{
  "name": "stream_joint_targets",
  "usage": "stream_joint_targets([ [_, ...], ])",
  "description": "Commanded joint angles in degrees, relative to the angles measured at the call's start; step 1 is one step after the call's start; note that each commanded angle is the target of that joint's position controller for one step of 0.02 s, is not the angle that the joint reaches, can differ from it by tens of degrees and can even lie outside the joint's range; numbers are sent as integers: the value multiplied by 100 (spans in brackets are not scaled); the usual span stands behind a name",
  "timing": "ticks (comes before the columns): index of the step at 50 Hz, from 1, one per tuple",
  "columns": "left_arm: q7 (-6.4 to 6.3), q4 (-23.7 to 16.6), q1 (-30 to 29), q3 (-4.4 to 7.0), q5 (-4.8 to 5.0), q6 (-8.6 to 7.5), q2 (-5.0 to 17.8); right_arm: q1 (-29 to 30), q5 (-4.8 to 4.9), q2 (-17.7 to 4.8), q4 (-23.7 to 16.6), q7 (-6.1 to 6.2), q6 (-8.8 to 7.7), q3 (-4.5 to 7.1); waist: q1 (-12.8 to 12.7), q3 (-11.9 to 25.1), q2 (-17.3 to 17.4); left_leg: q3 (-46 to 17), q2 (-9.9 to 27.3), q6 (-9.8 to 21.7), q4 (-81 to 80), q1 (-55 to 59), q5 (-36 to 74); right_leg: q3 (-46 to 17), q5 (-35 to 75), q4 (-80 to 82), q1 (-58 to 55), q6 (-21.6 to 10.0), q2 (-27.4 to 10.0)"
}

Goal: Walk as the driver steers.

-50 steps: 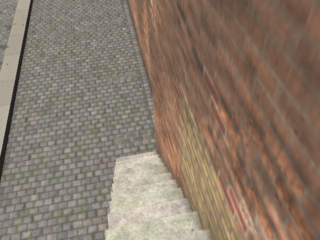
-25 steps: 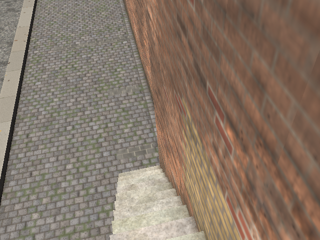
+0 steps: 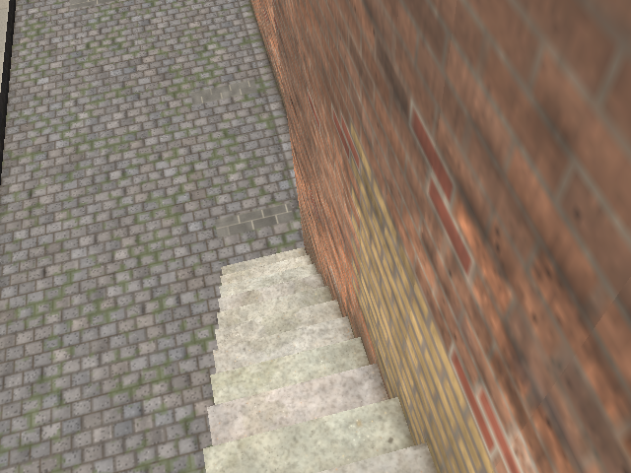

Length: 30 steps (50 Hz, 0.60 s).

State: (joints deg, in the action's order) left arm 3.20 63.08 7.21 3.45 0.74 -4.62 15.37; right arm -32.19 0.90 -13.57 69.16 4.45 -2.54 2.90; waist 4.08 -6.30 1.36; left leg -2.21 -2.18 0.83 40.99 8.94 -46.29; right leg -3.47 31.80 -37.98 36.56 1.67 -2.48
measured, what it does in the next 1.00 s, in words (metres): goes down: right foot 0.27 m lower, then left foot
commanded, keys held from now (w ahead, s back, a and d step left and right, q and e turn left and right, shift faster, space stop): w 1.00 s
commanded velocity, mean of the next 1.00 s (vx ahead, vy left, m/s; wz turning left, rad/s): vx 0.47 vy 0.00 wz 0.00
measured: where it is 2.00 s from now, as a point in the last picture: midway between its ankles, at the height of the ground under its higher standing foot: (274, 375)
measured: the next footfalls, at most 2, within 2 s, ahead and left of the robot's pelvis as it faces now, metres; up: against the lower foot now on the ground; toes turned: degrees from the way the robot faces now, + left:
right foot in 0.10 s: +0.20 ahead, -0.13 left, -0.27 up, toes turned -3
left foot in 0.24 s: +0.14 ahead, +0.10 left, -0.27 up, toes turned +3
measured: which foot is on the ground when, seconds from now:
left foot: down 0.00-0.06, up 0.08-0.22, down 0.24-0.44, up 0.46-0.50, down 0.52-0.70, up 0.72-1.00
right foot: up 0.00-0.08, down 0.10-0.16, up 0.18-0.38, down 0.40-0.48, up 0.50-0.82, down 0.84-1.00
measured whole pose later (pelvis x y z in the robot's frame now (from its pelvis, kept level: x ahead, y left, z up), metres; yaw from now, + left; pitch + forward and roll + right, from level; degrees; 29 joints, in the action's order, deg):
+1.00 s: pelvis +0.71 +0.13 -0.77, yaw -2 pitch -1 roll +1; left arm -4.5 76.0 37.7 2.0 1.2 -6.0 7.3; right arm -6.3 4.6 -8.2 55.8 2.5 -1.4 0.5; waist -8.5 2.3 6.1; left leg -9.1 -12.7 -0.9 99.0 -24.4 -29.6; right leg -4.8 -14.1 -29.2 11.7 -10.1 11.9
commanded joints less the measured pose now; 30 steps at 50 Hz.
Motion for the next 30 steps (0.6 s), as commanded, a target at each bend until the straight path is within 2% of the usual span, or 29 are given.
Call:
stream_joint_targets([
  [1, -264, 424, 2225, 281, 14, 77, 919, 1835, -67, -437, -696, -74, -199, 85, -1193, 324, 41, 44, -222, -39, 2142, -1786, 2665, 343, 1416, 1621, -3241, 239, -122],
  [3, -164, 616, 2966, 292, -58, -176, 1037, 937, -172, 55, -370, 83, -85, -38, -1043, 86, 33, -54, -457, -210, 5447, -1423, 2420, -373, 2188, 2858, -3016, -25, -936],
  [4, -23, 842, 3582, 224, 11, -241, 774, 1292, -114, 223, -628, 90, -72, -110, -1330, -84, 94, -39, -1004, -286, 6851, -1817, -180, -642, 2540, 3566, -3217, -86, -1341],
  [5, 59, 1166, 4251, 128, -23, -396, 571, 1875, -8, -50, -987, 107, -78, -8, -1603, -349, 51, 7, -1162, -350, 7324, -2637, -1152, -526, 2714, 3689, -3489, 165, -1226],
  [6, 71, 1418, 4796, 38, -130, -428, 306, 1879, 103, 118, -1090, 51, 1, -33, -1504, -552, 124, 55, -1439, -431, 8322, -3679, -1346, -547, 2830, 3391, -4089, 147, -1344],
  [7, 219, 1787, 4271, 485, 176, -265, 2459, 393, 77, 1617, -1357, -154, 301, -371, -120, -448, -3504, 38, -780, 43, 6927, -5956, -75, -2747, -3158, 1594, -3812, -910, -2218],
  [8, 120, 1026, 3229, 282, 262, -388, 1351, 1040, -192, 338, -1766, -97, 331, -366, -829, -815, -3042, -12, -364, 234, 4430, -5046, 386, -2592, -4609, 3043, -2336, -125, -1054],
  [9, -107, 730, 2588, 20, -39, -526, 527, 1559, 158, -2, -1842, -81, 289, -279, -793, -879, -2905, -290, -319, 164, 4112, -4533, 1148, -2371, -4568, 3363, -1760, -9, -954],
  [10, -295, 101, 2269, 74, -132, -603, 554, 1123, -144, -274, -1422, -22, 226, -260, -955, -170, -1283, 93, -844, 134, 2423, -2672, 1433, 458, -1283, 3469, -1659, 526, 118],
  [11, -345, 38, 1645, 187, -246, -435, 824, 199, -399, -275, -989, -98, 300, -251, -42, 520, -1394, 841, -797, 173, 1124, -2198, 1281, 1295, 214, 3080, -2413, 997, 309],
  [12, -357, 442, 2532, 191, -274, -192, 528, -104, -357, -266, -567, -220, 489, -115, 40, 966, -137, 1434, -556, 252, 2287, -2308, 2230, 1089, -837, 1299, -2202, 745, -30],
  [13, -490, 346, 3572, -47, 115, -152, 21, 1834, 188, -227, -1371, -170, 503, -168, -934, 104, -219, 550, -156, 253, 2181, -2913, 2523, -122, -2636, 1483, -1154, 128, -896],
  [14, -362, 140, 2954, -358, 667, 39, -835, 1227, 247, -615, -1409, -108, 456, -79, 40, -942, 2219, -901, 697, 982, -242, -5586, 262, 678, -3418, -1782, -1293, 385, 144],
  [15, -372, -707, 1597, -523, 537, 169, -908, 1213, 509, -550, -1507, -58, 231, -30, 463, -2654, 2230, -3232, 1643, 1281, -1249, -7925, -2432, -587, -5102, -3928, 201, 359, -530],
  [16, -635, -982, 1431, -510, 645, 148, -854, 1693, 908, -252, -1554, -3, -74, -124, -20, -3426, 1906, -3898, 1989, 1140, -393, -7231, -2895, -1730, -6445, -4934, 2423, 488, -662],
  [17, -719, -879, 1654, -654, 607, -70, -924, 2023, 972, 371, -1636, 4, -371, -251, -460, -3147, 638, -3426, 1963, 813, 1053, -6037, -1598, -1903, -6435, -4345, 3236, 590, -729],
  [18, -706, 244, 4334, -514, 342, -235, -775, 2524, 700, 527, -1572, -168, -296, -164, -1744, -1874, -485, -2077, 1137, 466, 2783, -5550, -247, -1312, -4477, -2621, 1130, 229, -553],
  [19, -500, 1228, 6400, -489, 123, -388, -807, 3634, 359, 574, -1686, -211, -210, -91, -2694, -1060, -276, -464, 360, -266, 5407, -5822, -171, -1592, -2314, -1288, -689, -534, -1037],
  [20, -208, 1739, 7316, -318, 43, -368, -259, 5210, -309, 615, -2258, -282, -6, -113, -3451, -813, -654, 724, -240, -557, 6663, -5861, -830, -568, -1650, 6, -1763, -420, -535],
  [21, -229, 1629, 6211, -216, -2, -334, 245, 4360, -602, 1184, -2550, -233, 371, -184, -2291, -1555, -3242, 1016, -506, -266, 6249, -5994, -907, -1337, -3837, 964, -747, 16, 614],
  [22, -372, 1273, 4958, -181, -159, -268, 407, 3392, -616, 1197, -2542, -184, 609, -339, -1462, -1699, -3982, 1201, -569, -142, 5099, -4949, -411, -3299, -5338, 2886, 577, 168, 650],
  [23, -562, 910, 4179, -213, -192, -313, 244, 3648, -435, 827, -2583, -171, 612, -353, -1352, -1978, -3703, 1180, -789, -58, 4033, -4424, -481, -3787, -5689, 3391, 1056, 479, 734],
  [24, -644, 733, 3583, -105, -169, -346, 329, 3051, -453, 607, -2088, -131, 579, -348, -1027, -2071, -3017, 1393, -930, 63, 2610, -3652, -828, -3135, -3940, 3135, 844, 877, 1158],
  [25, -735, 500, 2988, -98, -264, -350, 220, 1670, -303, 591, -1450, -91, 444, -346, -395, -2120, -2996, 1686, -1031, 161, 744, -2301, -426, -3602, -1415, 3118, 1244, 1014, 1428],
  [26, -761, 367, 2669, -6, 51, -368, -198, 226, -312, 526, -639, 46, 371, -244, 180, -1875, -324, 989, 94, 485, -2505, 386, 2428, -1330, -3956, 369, 2636, 1379, 2582],
  [27, -705, 327, 2504, 1, -192, -620, 124, -602, 265, -263, -342, 194, -14, 56, 78, -2182, 1977, -793, 272, -24, 658, -1123, 9489, -1609, -6538, -2019, 2564, 296, 2317],
  [28, -523, 431, 3075, -51, 409, -706, -252, 701, 141, 98, -580, 166, -117, -2, -731, -1531, 1544, -1835, 1858, 661, 1102, -1694, 9053, -1515, -6174, -938, 2691, 179, 994],
  [29, -410, 902, 3632, -58, 586, -774, -155, 634, 21, 123, -515, 152, -152, 68, -683, -954, 1146, -2016, 1780, 797, 1245, -1468, 7809, -1322, -5021, -1144, 2182, 208, 275],
  [30, -311, 1225, 3521, -69, 568, -783, -301, 162, 21, 467, -207, 207, -268, 76, -237, -1021, 1044, -1118, 1265, 506, 1726, -886, 6328, -934, -4461, -1250, 2880, 565, 268],
])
